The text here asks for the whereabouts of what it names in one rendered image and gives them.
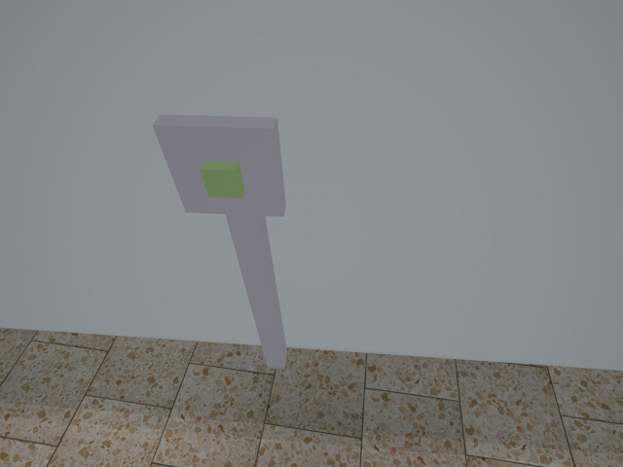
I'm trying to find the panel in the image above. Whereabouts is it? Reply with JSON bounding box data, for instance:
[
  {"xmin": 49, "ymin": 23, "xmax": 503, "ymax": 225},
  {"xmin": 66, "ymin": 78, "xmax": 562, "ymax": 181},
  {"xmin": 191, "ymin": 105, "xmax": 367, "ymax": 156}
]
[{"xmin": 153, "ymin": 115, "xmax": 287, "ymax": 370}]

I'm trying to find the button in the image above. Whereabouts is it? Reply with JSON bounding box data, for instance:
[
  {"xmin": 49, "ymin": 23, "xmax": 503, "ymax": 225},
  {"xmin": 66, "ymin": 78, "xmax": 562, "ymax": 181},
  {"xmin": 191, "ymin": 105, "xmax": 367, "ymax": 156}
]
[{"xmin": 200, "ymin": 161, "xmax": 244, "ymax": 198}]

